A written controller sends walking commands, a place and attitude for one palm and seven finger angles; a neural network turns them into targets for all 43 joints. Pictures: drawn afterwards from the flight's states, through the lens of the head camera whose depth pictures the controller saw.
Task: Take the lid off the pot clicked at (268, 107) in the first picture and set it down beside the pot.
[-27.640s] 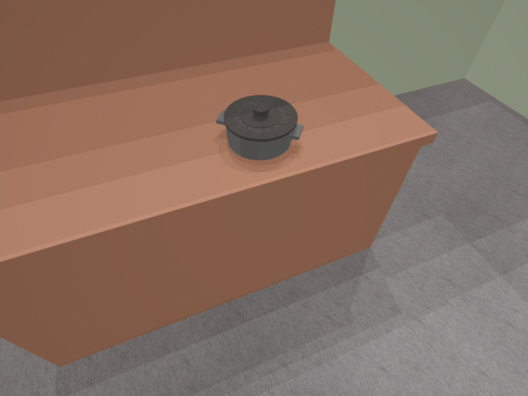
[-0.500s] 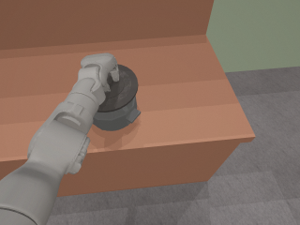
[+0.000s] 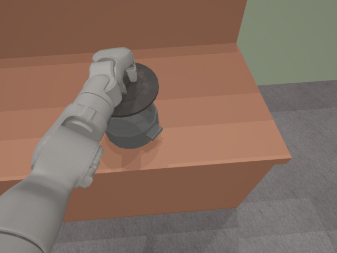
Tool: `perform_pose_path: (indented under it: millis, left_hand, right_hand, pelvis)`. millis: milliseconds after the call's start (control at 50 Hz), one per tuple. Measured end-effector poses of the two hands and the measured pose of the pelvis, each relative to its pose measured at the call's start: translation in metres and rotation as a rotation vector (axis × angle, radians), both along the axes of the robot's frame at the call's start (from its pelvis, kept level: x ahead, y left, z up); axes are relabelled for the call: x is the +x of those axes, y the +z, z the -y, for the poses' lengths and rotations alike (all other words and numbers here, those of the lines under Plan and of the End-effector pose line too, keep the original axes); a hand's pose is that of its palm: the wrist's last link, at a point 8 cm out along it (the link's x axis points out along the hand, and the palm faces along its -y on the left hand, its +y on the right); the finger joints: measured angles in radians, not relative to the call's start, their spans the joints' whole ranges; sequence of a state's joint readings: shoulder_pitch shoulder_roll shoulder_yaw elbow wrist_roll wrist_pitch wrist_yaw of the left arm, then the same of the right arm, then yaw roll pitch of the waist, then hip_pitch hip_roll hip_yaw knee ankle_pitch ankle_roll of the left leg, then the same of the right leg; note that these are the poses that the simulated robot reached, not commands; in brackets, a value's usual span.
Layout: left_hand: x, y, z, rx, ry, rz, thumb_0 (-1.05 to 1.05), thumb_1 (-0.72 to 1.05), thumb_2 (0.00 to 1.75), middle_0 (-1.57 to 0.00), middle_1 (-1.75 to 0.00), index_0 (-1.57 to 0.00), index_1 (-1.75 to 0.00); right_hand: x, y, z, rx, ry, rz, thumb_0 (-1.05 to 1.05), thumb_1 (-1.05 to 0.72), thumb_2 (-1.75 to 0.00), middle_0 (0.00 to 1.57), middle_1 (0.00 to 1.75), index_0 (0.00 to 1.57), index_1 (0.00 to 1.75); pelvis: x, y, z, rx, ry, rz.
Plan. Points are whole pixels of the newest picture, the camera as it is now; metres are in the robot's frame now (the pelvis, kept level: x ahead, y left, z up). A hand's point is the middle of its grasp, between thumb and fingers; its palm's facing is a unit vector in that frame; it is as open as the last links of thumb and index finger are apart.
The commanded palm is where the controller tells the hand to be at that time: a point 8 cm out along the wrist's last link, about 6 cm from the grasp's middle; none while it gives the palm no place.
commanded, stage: lift the lid straight up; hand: left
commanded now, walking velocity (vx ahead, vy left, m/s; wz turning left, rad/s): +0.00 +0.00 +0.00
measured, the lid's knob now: (122, 81) +0.53 +0.07 +0.11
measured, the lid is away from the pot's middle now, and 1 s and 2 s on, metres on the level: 0.01 0.05 0.17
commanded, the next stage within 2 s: move the lid sideways beside the pot in 0.46 s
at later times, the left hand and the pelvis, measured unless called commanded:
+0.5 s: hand (117, 74) +0.50 +0.07 +0.16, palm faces -0.32 -0.04 -0.95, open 6.7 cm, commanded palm +0.51 +0.07 +0.23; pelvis +0.00 +0.00 +0.00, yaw +0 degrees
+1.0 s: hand (92, 78) +0.50 +0.13 +0.16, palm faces -0.34 -0.04 -0.94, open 6.7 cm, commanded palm +0.51 +0.13 +0.23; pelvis -0.01 +0.00 +0.00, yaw +0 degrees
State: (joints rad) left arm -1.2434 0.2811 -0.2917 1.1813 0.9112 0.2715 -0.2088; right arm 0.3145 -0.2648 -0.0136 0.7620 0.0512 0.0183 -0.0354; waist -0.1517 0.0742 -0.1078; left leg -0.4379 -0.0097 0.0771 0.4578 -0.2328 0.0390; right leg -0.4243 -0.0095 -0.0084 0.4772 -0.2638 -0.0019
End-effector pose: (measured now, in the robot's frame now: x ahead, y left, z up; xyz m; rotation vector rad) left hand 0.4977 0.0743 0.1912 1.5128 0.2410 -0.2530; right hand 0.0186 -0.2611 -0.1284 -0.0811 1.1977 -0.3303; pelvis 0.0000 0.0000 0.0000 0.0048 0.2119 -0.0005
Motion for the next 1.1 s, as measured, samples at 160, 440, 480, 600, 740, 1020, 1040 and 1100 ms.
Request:
perform_pose_path:
  millis: [160, 440, 480, 600, 740, 1020, 1040, 1100]
  left_hand:
    - [-0.003, 0.015, 0.005, 0.002, -0.006, 0.020, 0.02, 0.42, 0.42, -0.70, -0.96, -0.74, -0.97]
    - [-0.003, 0.027, 0.001, 0.004, 0.024, -0.011, 0.02, 0.42, 0.42, -0.70, -0.96, -0.74, -0.97]
    - [-0.003, 0.026, 0.002, 0.009, 0.006, -0.010, 0.02, 0.42, 0.42, -0.70, -0.96, -0.74, -0.97]
    - [-0.002, 0.026, 0.001, -0.012, -0.012, 0.008, 0.02, 0.42, 0.42, -0.70, -0.96, -0.74, -0.97]
    - [0.001, 0.027, -0.016, -0.009, 0.040, 0.009, 0.02, 0.42, 0.42, -0.70, -0.96, -0.74, -0.97]
    - [-0.002, 0.024, -0.058, 0.014, 0.037, -0.030, 0.02, 0.42, 0.42, -0.70, -0.96, -0.74, -0.97]
    - [-0.002, 0.024, -0.061, 0.011, 0.037, -0.028, 0.02, 0.42, 0.42, -0.70, -0.96, -0.74, -0.97]
    - [-0.001, 0.024, -0.069, 0.002, 0.046, -0.029, 0.02, 0.42, 0.42, -0.70, -0.96, -0.74, -0.97]
  right_hand:
    - [0.016, 0.000, -0.001, 0.010, 0.025, 0.039, 0.01, -0.91, -0.90, 0.20, 0.29, 0.21, 0.30]
    - [0.020, 0.004, 0.004, -0.008, 0.036, 0.052, 0.01, -0.91, -0.90, 0.20, 0.29, 0.21, 0.30]
    - [0.018, 0.005, 0.005, -0.014, 0.034, 0.052, 0.01, -0.91, -0.90, 0.20, 0.29, 0.21, 0.30]
    - [0.011, 0.006, 0.006, -0.023, 0.024, 0.041, 0.01, -0.91, -0.90, 0.20, 0.29, 0.21, 0.30]
    - [0.004, 0.006, 0.003, -0.020, 0.009, 0.030, 0.01, -0.91, -0.90, 0.20, 0.29, 0.21, 0.30]
    - [0.005, 0.011, 0.000, -0.045, 0.022, 0.021, 0.01, -0.91, -0.90, 0.20, 0.29, 0.21, 0.30]
    - [0.005, 0.011, 0.000, -0.047, 0.024, 0.020, 0.01, -0.91, -0.90, 0.20, 0.29, 0.21, 0.30]
    - [0.005, 0.012, 0.000, -0.052, 0.026, 0.014, 0.01, -0.91, -0.90, 0.20, 0.29, 0.21, 0.30]
  pelvis:
    - [0.000, 0.001, 0.001, 0.002, 0.003, 0.010]
    - [-0.004, 0.001, 0.003, 0.002, 0.006, 0.018]
    - [-0.004, 0.002, 0.003, 0.002, 0.007, 0.019]
    - [-0.004, 0.002, 0.002, 0.000, 0.001, 0.021]
    - [-0.004, 0.003, 0.001, -0.001, -0.007, 0.020]
    - [-0.005, 0.003, -0.005, -0.007, 0.007, 0.023]
    - [-0.005, 0.003, -0.006, -0.007, 0.007, 0.022]
    - [-0.005, 0.002, -0.007, -0.009, 0.008, 0.020]
